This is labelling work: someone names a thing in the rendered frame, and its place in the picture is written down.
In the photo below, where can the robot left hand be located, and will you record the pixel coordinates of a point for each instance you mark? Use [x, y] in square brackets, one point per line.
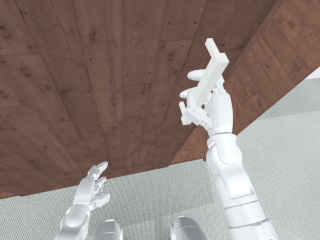
[88, 190]

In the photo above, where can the robot left forearm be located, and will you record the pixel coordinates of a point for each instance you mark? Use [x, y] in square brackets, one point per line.
[75, 224]

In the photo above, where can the robot right forearm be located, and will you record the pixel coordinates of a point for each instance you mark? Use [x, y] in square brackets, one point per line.
[237, 195]

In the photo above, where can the robot left thigh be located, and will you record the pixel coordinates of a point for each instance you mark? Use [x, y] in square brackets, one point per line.
[109, 230]

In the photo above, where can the handle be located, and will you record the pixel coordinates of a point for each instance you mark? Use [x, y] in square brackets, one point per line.
[212, 73]

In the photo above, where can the robot thigh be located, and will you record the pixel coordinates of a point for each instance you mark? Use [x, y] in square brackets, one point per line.
[109, 230]
[186, 228]

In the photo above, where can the robot right thigh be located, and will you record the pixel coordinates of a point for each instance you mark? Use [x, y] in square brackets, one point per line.
[186, 228]

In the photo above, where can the robot right hand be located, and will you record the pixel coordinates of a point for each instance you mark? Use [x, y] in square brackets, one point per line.
[218, 106]

